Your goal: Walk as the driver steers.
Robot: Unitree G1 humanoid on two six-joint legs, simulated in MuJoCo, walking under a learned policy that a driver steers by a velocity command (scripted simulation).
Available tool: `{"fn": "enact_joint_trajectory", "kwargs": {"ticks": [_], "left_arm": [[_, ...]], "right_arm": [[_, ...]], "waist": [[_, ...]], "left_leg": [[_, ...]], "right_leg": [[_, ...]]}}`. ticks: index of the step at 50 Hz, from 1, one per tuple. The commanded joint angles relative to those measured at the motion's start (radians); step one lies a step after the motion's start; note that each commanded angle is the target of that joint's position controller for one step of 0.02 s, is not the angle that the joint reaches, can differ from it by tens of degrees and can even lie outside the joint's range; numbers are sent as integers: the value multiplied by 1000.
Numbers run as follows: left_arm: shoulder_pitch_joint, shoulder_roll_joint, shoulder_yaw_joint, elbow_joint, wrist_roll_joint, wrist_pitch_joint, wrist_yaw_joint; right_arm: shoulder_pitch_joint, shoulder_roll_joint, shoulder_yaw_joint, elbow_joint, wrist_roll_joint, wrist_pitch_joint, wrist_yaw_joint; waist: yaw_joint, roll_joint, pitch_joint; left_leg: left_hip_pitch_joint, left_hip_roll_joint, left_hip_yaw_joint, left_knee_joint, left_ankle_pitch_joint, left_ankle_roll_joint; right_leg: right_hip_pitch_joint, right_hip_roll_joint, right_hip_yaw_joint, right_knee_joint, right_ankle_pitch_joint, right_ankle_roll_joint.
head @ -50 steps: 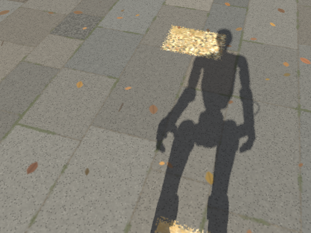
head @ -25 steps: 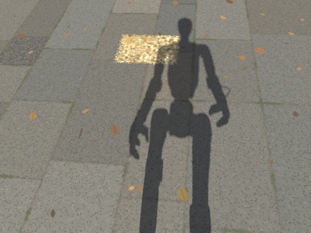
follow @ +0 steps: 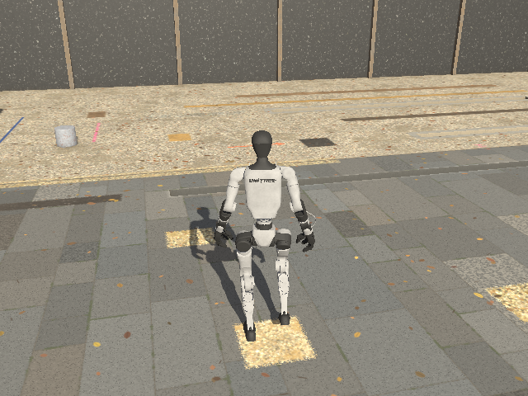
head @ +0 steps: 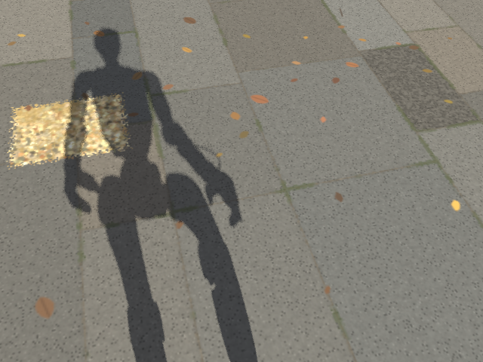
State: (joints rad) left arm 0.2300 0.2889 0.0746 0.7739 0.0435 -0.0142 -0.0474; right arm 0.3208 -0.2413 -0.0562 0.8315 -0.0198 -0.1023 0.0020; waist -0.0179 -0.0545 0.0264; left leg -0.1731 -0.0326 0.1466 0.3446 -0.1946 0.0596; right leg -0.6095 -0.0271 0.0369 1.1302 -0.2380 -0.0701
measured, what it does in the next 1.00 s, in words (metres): walks ahead: right foot, then left foot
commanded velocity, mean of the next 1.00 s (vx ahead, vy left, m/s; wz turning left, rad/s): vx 0.50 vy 0.00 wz -0.13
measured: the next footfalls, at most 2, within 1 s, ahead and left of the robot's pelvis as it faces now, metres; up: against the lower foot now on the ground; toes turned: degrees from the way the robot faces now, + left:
right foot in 0.28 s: +0.30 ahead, -0.13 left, +0.00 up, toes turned -8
left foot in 0.80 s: +0.62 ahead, +0.04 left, +0.00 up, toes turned +0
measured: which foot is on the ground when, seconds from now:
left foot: down 0.00-0.30, up 0.32-0.78, down 0.80-1.00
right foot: up 0.00-0.26, down 0.28-0.80, up 0.82-1.00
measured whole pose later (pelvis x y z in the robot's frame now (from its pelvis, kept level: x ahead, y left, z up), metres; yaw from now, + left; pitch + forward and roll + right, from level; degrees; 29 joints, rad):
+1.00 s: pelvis +0.55 -0.02 +0.00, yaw -5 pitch -1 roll +0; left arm 0.26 0.23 0.04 0.96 0.03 -0.06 -0.02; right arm 0.31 -0.22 -0.05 0.95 -0.01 -0.08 0.01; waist 0.00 -0.03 0.05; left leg -0.19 -0.06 0.11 0.37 -0.17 0.10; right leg -0.47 -0.05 0.00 1.11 -0.26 -0.07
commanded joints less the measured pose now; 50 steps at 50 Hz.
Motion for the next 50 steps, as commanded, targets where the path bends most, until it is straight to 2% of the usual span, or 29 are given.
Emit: {"fn": "enact_joint_trajectory", "kwargs": {"ticks": [1, 5, 7, 10, 12, 13, 14, 15, 16, 17, 18, 19, 20, 22, 24, 27, 30, 35, 37, 38, 39, 40, 41, 42, 43, 44, 45, 47, 50], "left_arm": [[-17, -8, -12, -70, 1, -2, -14], [-157, -35, -36, -103, -4, -16, -23], [-229, -34, -43, -122, -5, -19, -27], [-270, -19, -44, -133, 1, -25, -18], [-197, -5, -37, -106, 8, -35, -5], [-60, 10, -27, -57, 14, -46, 3], [110, 63, -7, 1, 30, -56, 16], [252, 181, 23, 16, 46, -58, 33], [273, 187, 31, 28, -3, -44, 43], [192, 159, 24, 36, -22, -42, 45], [121, 100, 9, 35, -25, -49, 42], [74, 59, -2, 37, -26, -56, 38], [45, 28, -11, 43, -32, -61, 38], [57, 14, -15, 59, -31, -77, 38], [90, 35, -10, 88, -38, -87, 38], [146, 28, -13, 123, -37, -88, 37], [189, 40, -14, 150, -35, -90, 38], [257, 67, -12, 201, -25, -85, 52], [246, 80, -10, 214, -20, -81, 59], [230, 90, -8, 217, -17, -80, 62], [214, 99, -6, 221, -17, -76, 62], [215, 84, -13, 220, -17, -74, 61], [265, 16, -32, 187, -40, -75, 56], [351, -24, -33, 197, -52, -76, 48], [247, 50, -14, 189, -31, -72, 50], [169, 52, -13, 168, -30, -77, 43], [136, 27, -16, 166, -30, -77, 40], [159, -6, -22, 179, -7, -53, 30], [119, -28, -24, 170, -6, -32, 19]], "right_arm": [[31, -70, -8, -28, -1, -25, 7], [70, -83, -4, 4, 2, -21, 11], [114, -105, -6, 26, 5, -15, 6], [175, -129, -8, 71, 4, 6, -1], [188, -147, -8, 94, 5, 21, -6], [188, -149, -6, 104, 10, 29, -8], [182, -130, 3, 91, 15, 29, -9], [213, -27, 30, 26, 42, 22, 6], [189, -93, 6, 29, 28, 22, 4], [86, -121, -7, 3, 17, 26, 2], [49, -93, 2, -5, 20, 18, 7], [52, -77, 2, 8, 14, 23, 10], [79, -65, 3, 21, -4, 38, 13], [106, -42, 4, 41, -17, 62, 26], [50, -37, 1, 24, -20, 70, 35], [-91, -38, 2, -18, -16, 70, 36], [-205, -26, 14, -49, -9, 65, 38], [-320, -52, 13, -89, -8, 60, 33], [-298, -61, 8, -87, -9, 52, 29], [-240, -69, 1, -70, -9, 47, 23], [-118, -81, -9, -29, -11, 40, 15], [63, -118, -26, 33, -23, 29, 4], [212, -220, -51, 53, -47, 21, -7], [214, -269, -62, 63, -29, 29, 3], [102, -208, -50, 53, 2, 37, 6], [5, -138, -32, 35, 8, 34, 10], [-39, -94, -20, 35, 4, 28, 14], [-38, -46, -4, 62, 8, 16, 10], [37, -67, -7, 106, 13, -4, 8]], "waist": [[20, 115, 14], [-3, 124, 38], [-25, 125, 50], [-33, 129, 60], [7, 150, 10], [72, 132, -64], [135, 107, -175], [161, -108, -347], [158, -107, -384], [125, -27, -221], [88, -7, -120], [47, 13, -60], [8, -2, -28], [-15, -7, -25], [-21, -8, 5], [5, -5, 52], [32, -8, 65], [57, -3, 94], [36, -1, 86], [8, -7, 55], [-48, 5, -10], [-112, 41, -117], [-133, 185, -260], [-85, 350, -336], [-53, 189, -194], [-27, 116, -76], [-3, 84, -28], [40, 122, -5], [51, 111, 9]], "left_leg": [[32, 285, -183, -209, 206, 122], [18, 237, -62, -208, 294, 95], [49, 252, -53, -209, 310, 96], [178, 291, -62, -148, 441, 99], [231, 292, -41, 5, 720, 89], [207, 267, -6, 172, 779, 71], [52, 238, 9, 380, 602, 50], [-328, 121, 45, 767, 101, 0], [-481, 23, -76, 954, -340, -5], [-559, 86, -148, 969, -253, 5], [-536, 115, -154, 910, -176, 8], [-480, 141, -155, 838, -139, 5], [-421, 152, -155, 794, -121, -7], [-370, 144, -139, 772, -86, -21], [-417, 153, -131, 728, -23, -34], [-497, 165, -119, 597, 93, -51], [-471, 145, -98, 430, 187, -47], [-455, 111, -85, 281, 163, 0], [-395, 84, -71, 238, 85, 31], [-305, 53, -57, 217, 44, 48], [-154, 14, -36, 172, 38, 67], [87, 32, -65, 151, 44, 98], [369, 302, -404, 116, -84, 169], [497, 469, -843, -57, -98, 271], [376, 410, -757, -85, -193, 229], [225, 378, -603, -105, -159, 200], [128, 330, -501, -138, -65, 169], [24, 264, -361, -171, 84, 132], [17, 242, -283, -200, 215, 143]], "right_leg": [[-107, -38, 41, -52, 102, 10], [-16, -14, -39, -337, 235, 11], [30, -8, -88, -430, 219, 5], [51, 8, -122, -524, 108, -26], [180, 62, -150, -587, 24, -61], [357, 95, -162, -665, 59, -86], [624, 21, -72, -654, 54, -121], [998, -313, 375, -671, -25, -240], [993, -411, 647, -808, 70, -287], [882, -343, 462, -809, 130, -251], [732, -298, 343, -840, 199, -216], [618, -247, 254, -880, 235, -173], [529, -205, 189, -912, 249, -143], [474, -174, 135, -952, 297, -144], [463, -163, 97, -990, 313, -155], [486, -146, 56, -1016, 332, -154], [512, -138, 20, -1016, 371, -142], [652, -192, 21, -984, 428, -130], [698, -204, 9, -917, 562, -116], [702, -198, -5, -841, 703, -102], [689, -173, -31, -687, 807, -86], [586, -121, -66, -463, 726, -67], [323, -32, -120, -112, 337, -35], [62, 136, -51, 140, -313, -16], [-21, 54, 40, 191, -228, -33], [-22, 8, 26, 148, -119, -37], [16, -29, 16, 89, -58, -36], [102, -58, 2, 22, -20, -14], [68, -67, -28, -22, 26, 11]]}}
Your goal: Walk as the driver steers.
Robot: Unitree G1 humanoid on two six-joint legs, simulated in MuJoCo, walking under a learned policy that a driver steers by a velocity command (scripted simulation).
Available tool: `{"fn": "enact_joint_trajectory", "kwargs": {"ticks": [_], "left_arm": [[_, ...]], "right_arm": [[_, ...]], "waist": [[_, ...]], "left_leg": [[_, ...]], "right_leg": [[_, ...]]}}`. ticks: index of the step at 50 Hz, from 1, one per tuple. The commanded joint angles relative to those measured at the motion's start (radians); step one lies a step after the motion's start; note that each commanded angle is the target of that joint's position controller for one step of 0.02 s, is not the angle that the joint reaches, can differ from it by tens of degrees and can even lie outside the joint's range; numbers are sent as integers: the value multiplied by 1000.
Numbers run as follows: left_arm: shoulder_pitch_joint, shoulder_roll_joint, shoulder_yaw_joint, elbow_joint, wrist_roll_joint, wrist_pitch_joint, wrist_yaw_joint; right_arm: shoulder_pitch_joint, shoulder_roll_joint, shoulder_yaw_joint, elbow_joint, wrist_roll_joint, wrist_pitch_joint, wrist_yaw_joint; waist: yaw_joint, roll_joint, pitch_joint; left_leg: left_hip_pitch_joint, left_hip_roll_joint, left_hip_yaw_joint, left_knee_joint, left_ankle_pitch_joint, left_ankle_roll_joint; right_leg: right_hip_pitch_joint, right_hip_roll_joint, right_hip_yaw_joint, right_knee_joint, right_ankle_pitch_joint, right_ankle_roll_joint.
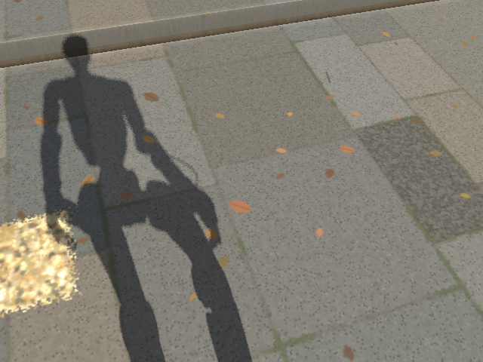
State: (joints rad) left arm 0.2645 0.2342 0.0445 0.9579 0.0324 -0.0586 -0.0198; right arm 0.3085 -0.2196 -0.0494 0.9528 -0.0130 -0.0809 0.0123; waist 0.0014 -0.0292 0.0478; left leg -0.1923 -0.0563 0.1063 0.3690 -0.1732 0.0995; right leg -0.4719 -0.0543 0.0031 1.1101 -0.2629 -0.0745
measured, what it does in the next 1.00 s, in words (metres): walks ahead, turning left: right foot, then left foot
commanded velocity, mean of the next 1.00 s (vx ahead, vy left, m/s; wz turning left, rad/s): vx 0.50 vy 0.00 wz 0.41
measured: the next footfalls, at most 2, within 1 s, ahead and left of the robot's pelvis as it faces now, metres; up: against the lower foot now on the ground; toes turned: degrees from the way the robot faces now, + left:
right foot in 0.36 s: +0.37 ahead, -0.11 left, +0.00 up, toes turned +4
left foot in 0.90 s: +0.56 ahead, +0.16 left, +0.00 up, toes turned +30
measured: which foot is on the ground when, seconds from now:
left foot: down 0.00-0.36, up 0.38-0.88, down 0.90-1.00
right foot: up 0.00-0.34, down 0.36-0.92, up 0.94-1.00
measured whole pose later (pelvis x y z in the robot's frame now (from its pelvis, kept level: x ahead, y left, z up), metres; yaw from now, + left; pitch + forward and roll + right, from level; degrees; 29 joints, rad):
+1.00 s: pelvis +0.50 +0.08 -0.02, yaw +29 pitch +0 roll -1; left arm 0.31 0.23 0.05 0.92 0.02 -0.07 0.00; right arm 0.13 -0.25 -0.07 0.84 -0.03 -0.02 0.02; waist 0.03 -0.01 0.08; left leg -0.37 -0.08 0.08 0.58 -0.22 0.13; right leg -0.30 -0.10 -0.07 1.21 -0.39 0.01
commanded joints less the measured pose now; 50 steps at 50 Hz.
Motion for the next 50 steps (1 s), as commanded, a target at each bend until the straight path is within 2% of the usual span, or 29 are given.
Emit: {"fn": "enact_joint_trajectory", "kwargs": {"ticks": [1, 4, 7, 11, 13, 15, 16, 17, 18, 19, 20, 21, 22, 24, 25, 27, 29, 35, 39, 40, 42, 43, 44, 45, 46, 47, 48, 49, 50], "left_arm": [[41, 28, 6, -27, 6, 16, -11], [-94, 31, 3, -68, 2, 20, -12], [-217, 17, -7, -108, -4, 14, -12], [-318, 24, -11, -144, -10, 7, -8], [-340, 39, -8, -165, -13, -2, -6], [-282, 62, -1, -160, -17, -16, 0], [-194, 79, 8, -136, -17, -24, 6], [-36, 107, 23, -88, -8, -37, 17], [136, 184, 45, -67, 19, -48, 33], [168, 282, 69, -76, 34, -40, 33], [100, 199, 57, -92, 9, -22, 29], [10, 122, 36, -105, 0, -22, 28], [-37, 81, 26, -107, -1, -27, 25], [-38, 46, 16, -86, -9, -40, 33], [-18, 42, 15, -75, -12, -49, 33], [17, 52, 18, -58, -20, -65, 33], [43, 64, 22, -48, -18, -71, 32], [100, 86, 25, -26, -12, -68, 32], [166, 115, 33, -3, -10, -52, 42], [174, 121, 35, 2, -9, -45, 45], [172, 148, 42, 4, -7, -29, 50], [169, 165, 46, 5, -6, -19, 50], [162, 177, 49, 0, -9, -7, 48], [148, 172, 47, -19, -9, -2, 44], [170, 58, 22, -85, -21, -6, 30], [86, 109, 35, -144, -17, -21, 17], [-31, 125, 37, -168, -17, -30, 13], [-25, 108, 28, -165, -25, -42, 13], [-1, 103, 29, -145, -17, -41, 16]], "right_arm": [[67, -97, -15, -6, 7, -27, -4], [125, -89, -9, 19, 8, -24, -5], [175, -84, -3, 39, 8, -22, -8], [227, -101, -6, 58, 0, -14, -18], [222, -112, -10, 59, -6, -9, -24], [183, -129, -18, 51, -11, -5, -28], [158, -140, -22, 45, -10, -5, -27], [139, -135, -22, 39, -5, -5, -22], [129, -97, -12, 4, 7, -8, -17], [247, 22, 9, -24, 47, -2, -19], [212, -93, -17, -7, 18, 10, -27], [141, -105, -27, -17, 11, 14, -21], [99, -81, -25, -27, 8, 15, -13], [88, -59, -28, -31, -15, 39, 4], [88, -43, -28, -33, -19, 52, 11], [45, -32, -27, -57, -20, 69, 20], [-26, -34, -26, -85, -22, 77, 28], [-247, -27, -7, -169, -18, 74, 51], [-343, -43, -4, -214, -25, 72, 59], [-350, -48, -6, -220, -27, 72, 59], [-311, -62, -14, -215, -31, 72, 53], [-242, -76, -23, -198, -32, 70, 48], [-124, -95, -36, -163, -32, 61, 40], [50, -148, -61, -108, -42, 52, 25], [91, -268, -91, -110, -46, 49, 9], [104, -315, -98, -134, -16, 61, 4], [78, -287, -91, -115, -9, 70, -4], [26, -233, -78, -114, 1, 66, -10], [-30, -192, -68, -123, 3, 58, -12]], "waist": [[27, 84, 4], [-2, 83, 41], [-32, 82, 58], [-63, 94, 56], [-58, 100, 55], [-18, 108, 35], [21, 107, -3], [88, 64, -90], [144, -23, -232], [87, -248, -365], [77, -116, -320], [44, -39, -167], [27, -14, -93], [-12, -58, -38], [-20, -63, -39], [-29, -52, -29], [-26, -41, -10], [10, -39, 40], [38, -39, 60], [37, -43, 59], [13, -65, 24], [-17, -72, -18], [-65, -59, -88], [-142, 5, -187], [-109, 211, -280], [-116, 204, -340], [-117, 89, -194], [-75, 55, -97], [-27, 14, -54]], "left_leg": [[44, 261, -225, -239, 199, 104], [84, 240, -186, -258, 248, 99], [102, 221, -184, -245, 312, 96], [195, 238, -219, -185, 393, 109], [237, 258, -252, -145, 439, 112], [238, 263, -265, -76, 523, 92], [218, 246, -259, 13, 611, 76], [158, 195, -223, 196, 604, 55], [-14, 132, -182, 470, 351, 35], [-359, -28, -84, 797, -314, -5], [-438, 23, -161, 897, -334, 12], [-453, 72, -173, 892, -235, 14], [-427, 106, -169, 855, -168, 8], [-372, 140, -160, 805, -127, -11], [-358, 141, -153, 802, -113, -17], [-398, 152, -142, 791, -68, -28], [-462, 165, -134, 759, 0, -38], [-458, 152, -60, 441, 181, -43], [-435, 129, 2, 315, 106, -3], [-422, 116, 16, 294, 64, 12], [-331, 56, 56, 266, -42, 48], [-252, 16, 68, 249, -89, 71], [-114, -27, 71, 200, -93, 97], [138, -1, -17, 130, -90, 138], [440, 303, -469, 82, -196, 243], [517, 420, -887, -92, -153, 327], [444, 384, -705, -104, -70, 288], [302, 350, -574, -105, 57, 250], [193, 288, -479, -114, 173, 204]], "right_leg": [[-110, -49, -4, -32, 85, 24], [-199, -61, -30, -163, 184, 47], [-178, -38, -53, -343, 256, 65], [-159, -2, -57, -472, 264, 67], [-142, 6, -43, -511, 217, 55], [-31, 29, -37, -565, 142, 33], [95, 57, -47, -603, 110, 18], [306, 59, -45, -664, 142, -7], [564, -136, 152, -681, 30, -55], [823, -416, 579, -767, -41, -169], [729, -388, 653, -833, -144, -169], [585, -345, 485, -853, -151, -138], [469, -300, 357, -889, -53, -114], [349, -230, 183, -927, 81, -68], [332, -224, 139, -935, 135, -64], [332, -223, 68, -957, 209, -71], [344, -220, 7, -974, 240, -75], [380, -196, -156, -977, 338, -65], [499, -232, -209, -935, 427, -57], [531, -237, -224, -904, 494, -53], [574, -240, -262, -776, 788, -40], [586, -238, -275, -654, 913, -37], [557, -230, -287, -469, 925, -28], [398, -208, -298, -203, 736, 7], [-4, -94, -288, 142, 23, 63], [-227, 62, -80, 323, -300, 94], [-331, -7, 2, 312, -188, 80], [-294, -46, 1, 224, -85, 74], [-220, -73, 8, 136, -49, 74]]}}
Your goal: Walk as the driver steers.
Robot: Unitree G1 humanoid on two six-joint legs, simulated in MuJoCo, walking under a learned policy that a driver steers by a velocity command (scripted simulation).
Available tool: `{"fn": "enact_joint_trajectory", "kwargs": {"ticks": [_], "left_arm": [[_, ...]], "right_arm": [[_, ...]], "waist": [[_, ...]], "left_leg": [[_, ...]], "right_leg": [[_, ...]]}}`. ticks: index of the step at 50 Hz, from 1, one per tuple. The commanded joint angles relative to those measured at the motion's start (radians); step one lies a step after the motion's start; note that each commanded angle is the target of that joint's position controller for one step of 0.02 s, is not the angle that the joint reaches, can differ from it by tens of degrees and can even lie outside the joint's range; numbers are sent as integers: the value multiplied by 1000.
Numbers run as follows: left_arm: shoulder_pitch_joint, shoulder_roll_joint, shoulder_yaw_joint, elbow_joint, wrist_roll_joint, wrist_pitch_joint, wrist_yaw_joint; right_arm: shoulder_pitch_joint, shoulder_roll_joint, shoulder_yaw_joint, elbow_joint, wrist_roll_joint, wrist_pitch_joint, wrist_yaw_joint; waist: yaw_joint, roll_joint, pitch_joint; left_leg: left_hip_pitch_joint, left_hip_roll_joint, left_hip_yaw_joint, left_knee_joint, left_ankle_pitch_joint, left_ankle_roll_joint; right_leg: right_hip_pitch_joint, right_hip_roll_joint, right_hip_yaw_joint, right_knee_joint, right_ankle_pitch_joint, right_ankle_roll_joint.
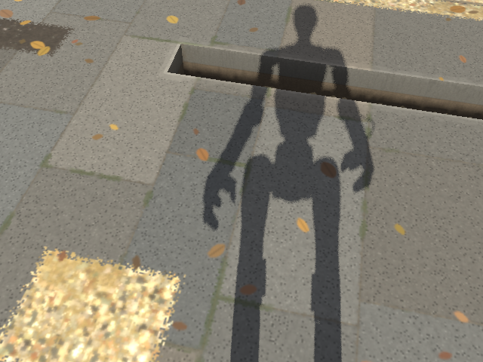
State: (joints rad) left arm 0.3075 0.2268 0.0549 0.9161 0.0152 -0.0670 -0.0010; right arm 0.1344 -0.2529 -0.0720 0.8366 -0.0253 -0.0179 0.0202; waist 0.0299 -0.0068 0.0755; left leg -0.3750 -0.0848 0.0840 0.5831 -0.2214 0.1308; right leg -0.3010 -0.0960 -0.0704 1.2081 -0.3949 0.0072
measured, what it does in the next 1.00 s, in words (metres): walks ahead: right foot, then left foot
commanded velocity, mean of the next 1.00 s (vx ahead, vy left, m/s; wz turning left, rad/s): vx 0.50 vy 0.00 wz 0.09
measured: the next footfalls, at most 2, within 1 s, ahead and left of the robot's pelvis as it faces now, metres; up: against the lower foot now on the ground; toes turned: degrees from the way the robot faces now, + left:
right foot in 0.46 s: +0.45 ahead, -0.07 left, +0.00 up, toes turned +15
left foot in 0.96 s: +0.65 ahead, +0.16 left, +0.00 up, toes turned +0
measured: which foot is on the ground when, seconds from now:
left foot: down 0.00-0.46, up 0.48-0.94, down 0.96-1.00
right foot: up 0.00-0.44, down 0.46-0.96, up 0.98-1.00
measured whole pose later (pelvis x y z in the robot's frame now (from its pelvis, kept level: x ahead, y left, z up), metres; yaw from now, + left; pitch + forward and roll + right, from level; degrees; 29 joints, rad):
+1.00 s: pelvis +0.53 +0.05 +0.00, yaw +1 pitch +2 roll -1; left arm 0.43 0.27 0.07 0.88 0.00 -0.04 -0.01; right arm 0.04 -0.24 0.00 0.69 -0.05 -0.08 -0.01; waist 0.08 -0.01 0.02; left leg -0.41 -0.02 0.00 0.53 -0.14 0.03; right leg -0.18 0.10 0.15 0.76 -0.47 -0.07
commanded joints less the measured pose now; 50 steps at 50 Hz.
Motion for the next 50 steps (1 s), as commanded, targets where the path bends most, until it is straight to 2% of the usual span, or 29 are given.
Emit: {"fn": "enact_joint_trajectory", "kwargs": {"ticks": [1, 2, 3, 6, 9, 11, 15, 17, 18, 20, 21, 22, 23, 24, 25, 26, 27, 29, 31, 34, 36, 38, 42, 44, 46, 47, 48, 49, 50], "left_arm": [[-21, 109, 19, -99, 21, -16, -1], [2, 103, 18, -93, 33, 4, -5], [-1, 97, 18, -98, 37, 19, -9], [-84, 85, 14, -134, 34, 41, -15], [-218, 97, 12, -182, 30, 43, -15], [-281, 97, 8, -206, 27, 40, -19], [-398, 96, -5, -255, 20, 28, -28], [-432, 103, -9, -280, 14, 19, -29], [-421, 112, -9, -285, 11, 15, -28], [-299, 127, -4, -249, 13, 5, -24], [-197, 146, 7, -214, 13, -1, -15], [-57, 167, 19, -172, 15, -10, -3], [98, 223, 32, -155, 32, -17, 11], [141, 336, 60, -134, 44, -9, 9], [72, 257, 50, -131, 4, 4, -6], [-36, 181, 33, -154, -7, 7, -12], [-71, 136, 22, -154, -3, 3, -17], [-51, 117, 11, -121, -5, -6, -16], [0, 135, 16, -91, -11, -17, -17], [46, 164, 26, -72, -16, -13, -11], [76, 164, 29, -65, -17, -7, -9], [108, 172, 35, -60, -16, -4, -10], [157, 186, 44, -58, -7, 3, -8], [142, 197, 50, -69, -1, 8, -4], [96, 211, 56, -86, -3, 10, 0], [92, 194, 53, -93, -10, 4, -4], [75, 129, 35, -128, -21, -6, -9], [160, 64, 21, -159, -42, -3, -6], [171, 142, 31, -136, -10, 17, 1]], "right_arm": [[111, -132, -36, -11, 24, -13, -23], [101, -117, -29, -17, 27, -23, -22], [117, -117, -27, -15, 31, -34, -20], [181, -150, -34, -4, 29, -47, -16], [256, -150, -32, 6, 27, -44, -16], [293, -153, -32, 9, 26, -44, -18], [354, -158, -31, 16, 17, -41, -26], [364, -168, -33, 14, 11, -40, -32], [354, -176, -35, 9, 10, -40, -37], [308, -182, -32, 5, 10, -47, -41], [305, -185, -31, 12, 9, -53, -38], [300, -185, -29, 19, 8, -57, -32], [315, -132, -14, -1, 8, -63, -27], [468, -49, -2, -6, 42, -61, -20], [437, -115, -4, 10, 3, -60, -25], [331, -127, -5, -7, -8, -59, -19], [243, -125, 0, -28, -15, -62, -13], [206, -109, 7, -53, -29, -51, -4], [206, -86, 17, -60, -31, -41, 2], [108, -70, 32, -95, -27, -33, 5], [2, -62, 42, -132, -23, -32, 6], [-76, -56, 50, -156, -16, -34, 8], [-170, -66, 55, -193, -1, -44, 3], [-154, -80, 51, -199, 2, -53, -2], [-38, -101, 40, -168, 2, -66, -12], [60, -141, 25, -141, -8, -79, -25], [216, -222, 4, -133, -30, -86, -43], [232, -302, -15, -131, -36, -67, -49], [199, -241, -14, -126, -23, -52, -46]], "waist": [[-20, -3, -73], [-2, 11, -93], [3, 13, -102], [-14, 28, -74], [-61, 50, -34], [-85, 60, -31], [-124, 70, -20], [-128, 80, -16], [-116, 86, -16], [-60, 96, -43], [-22, 89, -89], [47, 55, -160], [99, -18, -280], [24, -293, -377], [1, -178, -292], [-25, -77, -136], [-20, -9, -89], [-49, -54, -73], [-58, -76, -94], [-45, -69, -67], [-19, -70, -37], [8, -71, -35], [42, -71, -51], [23, -80, -60], [-41, -70, -88], [-83, -18, -144], [-150, 111, -276], [-104, 298, -319], [-73, 206, -246]], "left_leg": [[303, 269, -391, -335, 307, 153], [270, 245, -355, -340, 354, 147], [257, 229, -344, -341, 402, 151], [229, 202, -334, -372, 367, 143], [272, 200, -370, -389, 321, 125], [318, 199, -384, -378, 332, 115], [392, 203, -408, -327, 421, 109], [413, 215, -432, -295, 475, 99], [412, 221, -446, -278, 495, 87], [381, 226, -410, -236, 621, 46], [383, 209, -383, -137, 759, 28], [359, 157, -326, 46, 779, 7], [225, 106, -281, 321, 525, -11], [-85, -91, -189, 653, -206, -63], [-208, -40, -239, 735, -265, -46], [-237, 31, -209, 718, -162, -49], [-223, 67, -189, 660, -105, -54], [-172, 110, -165, 561, -82, -78], [-148, 113, -141, 505, -88, -105], [-187, 130, -108, 377, -59, -144], [-200, 137, -96, 258, 21, -164], [-182, 128, -91, 157, 103, -173], [-133, 96, -92, 45, 134, -175], [-60, 82, -104, -14, 89, -162], [128, 58, -101, -119, 63, -138], [292, 98, -141, -166, 51, -110], [491, 327, -358, -216, -141, -54], [635, 531, -736, -334, -287, 39], [541, 536, -808, -337, -402, 78]], "right_leg": [[-324, -42, 87, -10, 90, 3], [-275, -45, 90, -37, 95, 14], [-264, -38, 82, -54, 95, 24], [-317, -30, 67, -155, 177, 47], [-407, -19, 72, -287, 276, 56], [-430, -4, 79, -367, 334, 53], [-425, 40, 76, -505, 373, 39], [-386, 61, 78, -565, 360, 22], [-341, 68, 85, -600, 348, 12], [-146, 95, 58, -671, 316, -32], [-15, 128, 35, -688, 282, -56], [152, 126, 29, -741, 293, -85], [367, -55, 235, -745, 142, -135], [583, -306, 767, -863, 110, -297], [502, -287, 912, -948, -13, -311], [359, -241, 731, -953, -8, -294], [270, -184, 602, -956, 121, -271], [192, -93, 461, -970, 343, -235], [179, -69, 412, -973, 493, -248], [136, -55, 382, -1016, 450, -269], [114, -37, 372, -1039, 402, -257], [117, -22, 366, -1031, 398, -237], [164, -30, 395, -957, 481, -217], [165, -39, 428, -905, 503, -196], [118, -16, 447, -810, 500, -164], [64, 40, 414, -673, 482, -138], [-35, 104, 311, -408, 312, -108], [-306, 236, 174, -194, -167, -85], [-393, 147, 156, -68, -146, -92]]}}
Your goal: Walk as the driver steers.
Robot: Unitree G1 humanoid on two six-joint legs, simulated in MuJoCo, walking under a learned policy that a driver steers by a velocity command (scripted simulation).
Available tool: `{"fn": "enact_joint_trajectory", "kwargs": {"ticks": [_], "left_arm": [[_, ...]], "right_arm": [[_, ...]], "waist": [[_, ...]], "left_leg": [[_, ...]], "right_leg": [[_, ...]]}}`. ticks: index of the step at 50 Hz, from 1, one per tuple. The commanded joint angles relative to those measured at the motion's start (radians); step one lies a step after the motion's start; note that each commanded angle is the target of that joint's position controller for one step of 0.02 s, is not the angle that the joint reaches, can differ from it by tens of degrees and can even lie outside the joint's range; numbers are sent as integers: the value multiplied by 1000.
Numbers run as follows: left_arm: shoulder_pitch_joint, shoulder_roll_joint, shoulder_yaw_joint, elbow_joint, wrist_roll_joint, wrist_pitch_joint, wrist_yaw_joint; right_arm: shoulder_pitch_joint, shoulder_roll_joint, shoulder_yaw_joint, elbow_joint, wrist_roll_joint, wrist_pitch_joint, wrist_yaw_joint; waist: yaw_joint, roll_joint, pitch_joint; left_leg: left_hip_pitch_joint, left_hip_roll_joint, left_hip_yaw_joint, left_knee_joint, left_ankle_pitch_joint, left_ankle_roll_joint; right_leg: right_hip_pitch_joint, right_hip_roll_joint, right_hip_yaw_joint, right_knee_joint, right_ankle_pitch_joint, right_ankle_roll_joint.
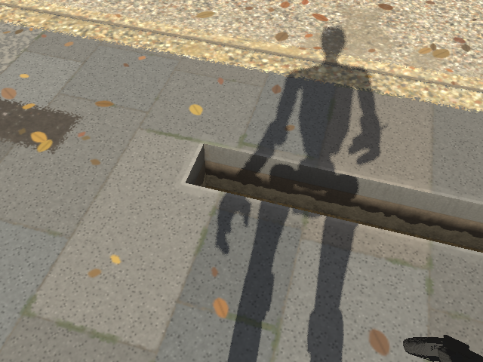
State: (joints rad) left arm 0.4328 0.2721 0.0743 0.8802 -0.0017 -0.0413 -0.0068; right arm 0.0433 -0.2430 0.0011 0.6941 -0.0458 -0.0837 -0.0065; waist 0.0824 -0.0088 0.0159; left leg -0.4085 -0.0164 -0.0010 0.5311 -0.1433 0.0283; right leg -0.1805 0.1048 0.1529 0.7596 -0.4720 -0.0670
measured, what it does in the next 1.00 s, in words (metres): walks ahead, turning right: right foot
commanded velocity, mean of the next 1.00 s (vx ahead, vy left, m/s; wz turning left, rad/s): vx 0.50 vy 0.00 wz -0.46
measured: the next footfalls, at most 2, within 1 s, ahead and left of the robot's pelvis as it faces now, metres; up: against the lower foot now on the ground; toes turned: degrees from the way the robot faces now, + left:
right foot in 0.48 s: +0.35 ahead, -0.15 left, +0.00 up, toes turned -21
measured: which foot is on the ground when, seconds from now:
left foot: down 0.00-0.46, up 0.48-1.00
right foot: up 0.00-0.46, down 0.48-1.00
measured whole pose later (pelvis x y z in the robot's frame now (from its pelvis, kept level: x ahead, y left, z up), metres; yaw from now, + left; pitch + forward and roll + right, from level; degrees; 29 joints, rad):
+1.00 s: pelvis +0.50 -0.14 +0.00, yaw -28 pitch +1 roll -1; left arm 0.47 0.27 0.04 0.85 0.02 -0.05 0.01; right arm 0.07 -0.24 -0.01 0.69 -0.03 -0.03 0.02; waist 0.08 0.01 0.03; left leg -0.51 0.01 0.05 0.57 -0.12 0.06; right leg 0.10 0.12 0.11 0.29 -0.40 -0.10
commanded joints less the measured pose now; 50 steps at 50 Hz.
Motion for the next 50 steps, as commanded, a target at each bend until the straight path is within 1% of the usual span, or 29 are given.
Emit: {"fn": "enact_joint_trajectory", "kwargs": {"ticks": [1, 2, 3, 5, 8, 12, 15, 18, 20, 21, 22, 23, 24, 25, 26, 27, 28, 29, 30, 31, 33, 35, 37, 40, 45, 47, 48, 49, 50], "left_arm": [[-17, 109, 17, -91, 22, 0, -2], [-59, 85, 14, -98, 23, 2, -14], [-75, 77, 14, -100, 30, 10, -22], [-88, 69, 12, -108, 40, 29, -37], [-167, 57, 7, -147, 39, 41, -52], [-297, 45, -6, -197, 37, 43, -67], [-398, 28, -22, -232, 36, 38, -80], [-468, 35, -28, -265, 40, 36, -84], [-461, 46, -24, -271, 43, 36, -78], [-431, 52, -20, -265, 47, 36, -70], [-350, 67, -11, -247, 51, 33, -60], [-197, 87, 4, -202, 58, 24, -48], [-29, 161, 33, -156, 65, 21, -30], [-71, 287, 58, -180, 44, 26, -15], [2, 277, 62, -192, 13, 39, -7], [-48, 243, 53, -167, 10, 42, 3], [-93, 183, 37, -163, 4, 38, 9], [-139, 152, 27, -168, 4, 32, 11], [-176, 127, 18, -180, 1, 25, 13], [-182, 118, 13, -185, 1, 16, 10], [-154, 120, 12, -175, 5, -2, 6], [-110, 124, 11, -159, 10, -11, 5], [-54, 117, 8, -137, 5, -17, 3], [7, 118, 4, -116, 2, -20, 3], [73, 133, 1, -90, 20, -22, 14], [72, 149, 4, -78, 24, -18, 24], [50, 154, 3, -79, 26, -16, 27], [30, 170, 6, -79, 24, -19, 29], [13, 176, 6, -74, 25, -19, 27]], "right_arm": [[236, -153, -64, 1, 7, 13, -12], [202, -114, -53, 4, 10, 8, -7], [196, -98, -48, 10, 10, 2, -7], [222, -97, -49, 32, 19, -14, -6], [265, -113, -59, 58, 30, -29, -1], [304, -117, -64, 87, 27, -24, 2], [322, -133, -69, 104, 26, -21, 2], [367, -158, -77, 131, 26, -11, -5], [383, -175, -79, 146, 24, 2, -9], [391, -188, -81, 152, 23, 11, -12], [398, -207, -84, 157, 24, 22, -15], [389, -218, -85, 152, 29, 31, -17], [387, -197, -77, 124, 24, 31, -16], [426, -69, -50, 46, 21, 25, 7], [297, -169, -71, 19, 14, 17, 7], [239, -156, -68, -3, 27, 7, 9], [244, -142, -59, 4, 28, -2, 5], [256, -138, -60, 15, 18, 5, 4], [291, -137, -60, 23, 3, 24, 6], [309, -132, -61, 27, -4, 43, 9], [306, -109, -58, 28, -3, 68, 13], [234, -91, -53, 10, 1, 72, 17], [151, -85, -49, -10, 2, 69, 20], [65, -84, -46, -32, 7, 67, 27], [-73, -85, -38, -84, 19, 58, 31], [-68, -93, -41, -96, 18, 48, 33], [-29, -97, -44, -85, 18, 43, 33], [46, -112, -53, -62, 20, 40, 27], [180, -130, -64, -20, 21, 34, 19]], "waist": [[-119, 84, -78], [-106, 65, -18], [-95, 97, -3], [-82, 126, -4], [-79, 105, -13], [-97, 94, 24], [-118, 97, 52], [-136, 93, 71], [-126, 101, 56], [-112, 114, 27], [-76, 118, -25], [-6, 91, -112], [62, 0, -223], [-28, -243, -305], [64, -87, -344], [26, -56, -190], [-21, -13, -89], [-66, 8, -41], [-102, -4, -34], [-117, -11, -46], [-125, -5, -49], [-104, -11, -15], [-74, -22, 17], [-36, -38, 16], [6, -45, 58], [-11, -50, 70], [-35, -51, 65], [-70, -61, 30], [-131, -47, -39]], "left_leg": [[469, 404, -584, -298, -443, 161], [384, 348, -433, -322, -280, 140], [345, 307, -326, -336, -158, 116], [322, 266, -201, -345, 35, 103], [351, 275, -104, -359, 196, 120], [362, 260, 17, -378, 258, 121], [351, 249, 99, -379, 266, 104], [417, 275, 144, -348, 339, 89], [469, 279, 187, -257, 568, 74], [491, 279, 209, -166, 756, 68], [497, 281, 225, -27, 872, 65], [424, 268, 248, 188, 821, 48], [208, 243, 251, 482, 503, 15], [-247, 60, 197, 820, -429, -48], [-349, 26, -2, 909, -391, -52], [-404, 84, -28, 879, -281, -42], [-349, 116, -20, 780, -212, -41], [-279, 139, -26, 710, -201, -46], [-209, 147, -29, 671, -199, -59], [-169, 145, -26, 643, -201, -69], [-163, 137, -6, 586, -158, -76], [-200, 141, 7, 502, -70, -79], [-242, 142, 8, 393, 28, -76], [-262, 121, 15, 272, 130, -60], [-280, 78, 33, 142, 115, -21], [-238, 58, 34, 82, 54, 11], [-160, 37, 42, 43, 15, 31], [-36, 1, 56, 20, -25, 51], [132, -33, 68, -18, -31, 74]], "right_leg": [[-512, -95, -56, 402, 27, -18], [-490, -121, -63, 377, 92, -6], [-466, -142, -74, 356, 122, 5], [-449, -150, -92, 360, 169, 23], [-513, -162, -99, 358, 242, 41], [-562, -171, -127, 224, 365, 56], [-491, -168, -181, 43, 450, 38], [-448, -153, -238, -71, 396, -2], [-382, -110, -279, -120, 312, -39], [-323, -69, -305, -129, 250, -60], [-227, -27, -315, -149, 203, -86], [-26, 5, -301, -224, 235, -117], [244, -118, -112, -268, 161, -165], [547, -430, 416, -323, 201, -299], [540, -453, 582, -434, 275, -335], [437, -423, 404, -440, 363, -311], [276, -376, 300, -455, 479, -273], [161, -318, 221, -469, 563, -237], [81, -277, 166, -487, 615, -224], [39, -260, 143, -497, 649, -223], [5, -237, 102, -521, 670, -226], [-10, -227, 89, -558, 639, -212], [27, -217, 77, -569, 661, -185], [114, -214, 61, -547, 723, -146], [229, -261, 87, -518, 761, -145], [263, -286, 94, -498, 809, -141], [255, -284, 80, -467, 890, -128], [239, -276, 65, -403, 1025, -111], [219, -245, 35, -257, 1126, -91]]}}
Velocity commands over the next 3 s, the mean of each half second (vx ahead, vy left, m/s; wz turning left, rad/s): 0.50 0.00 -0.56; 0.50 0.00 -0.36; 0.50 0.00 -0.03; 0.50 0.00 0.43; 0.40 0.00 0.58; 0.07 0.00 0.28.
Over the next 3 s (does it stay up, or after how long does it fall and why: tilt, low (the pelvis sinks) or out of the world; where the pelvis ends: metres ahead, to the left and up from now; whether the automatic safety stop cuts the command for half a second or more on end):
stays up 1.40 -0.47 0.01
